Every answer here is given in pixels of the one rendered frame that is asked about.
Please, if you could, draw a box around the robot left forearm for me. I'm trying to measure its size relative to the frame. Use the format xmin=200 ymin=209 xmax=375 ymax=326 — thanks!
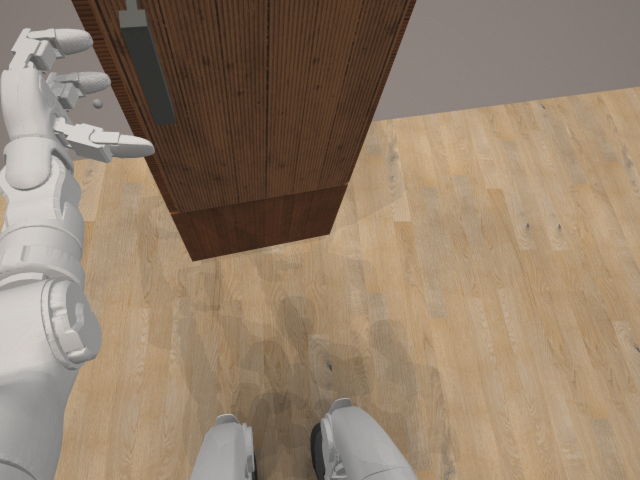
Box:
xmin=0 ymin=137 xmax=85 ymax=292

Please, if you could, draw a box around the left robot thigh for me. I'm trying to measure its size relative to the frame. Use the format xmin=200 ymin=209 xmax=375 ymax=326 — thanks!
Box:
xmin=190 ymin=422 xmax=254 ymax=480

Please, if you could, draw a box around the cupboard door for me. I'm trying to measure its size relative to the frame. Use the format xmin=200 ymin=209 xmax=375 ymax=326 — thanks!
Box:
xmin=90 ymin=0 xmax=411 ymax=213

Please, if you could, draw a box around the left robot upper arm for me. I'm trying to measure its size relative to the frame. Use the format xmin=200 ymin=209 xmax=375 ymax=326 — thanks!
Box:
xmin=0 ymin=279 xmax=102 ymax=480

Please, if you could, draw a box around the handle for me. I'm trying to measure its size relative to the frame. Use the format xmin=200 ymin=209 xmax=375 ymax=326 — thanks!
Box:
xmin=119 ymin=0 xmax=176 ymax=126

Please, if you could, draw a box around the left robot hand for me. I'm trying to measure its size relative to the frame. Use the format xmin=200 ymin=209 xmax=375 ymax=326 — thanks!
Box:
xmin=0 ymin=28 xmax=155 ymax=163

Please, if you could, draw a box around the right robot thigh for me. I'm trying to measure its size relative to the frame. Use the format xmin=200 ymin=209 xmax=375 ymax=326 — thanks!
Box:
xmin=321 ymin=406 xmax=418 ymax=480

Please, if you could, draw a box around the robot thigh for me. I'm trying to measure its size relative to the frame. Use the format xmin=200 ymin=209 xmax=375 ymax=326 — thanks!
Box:
xmin=321 ymin=406 xmax=418 ymax=480
xmin=190 ymin=422 xmax=254 ymax=480

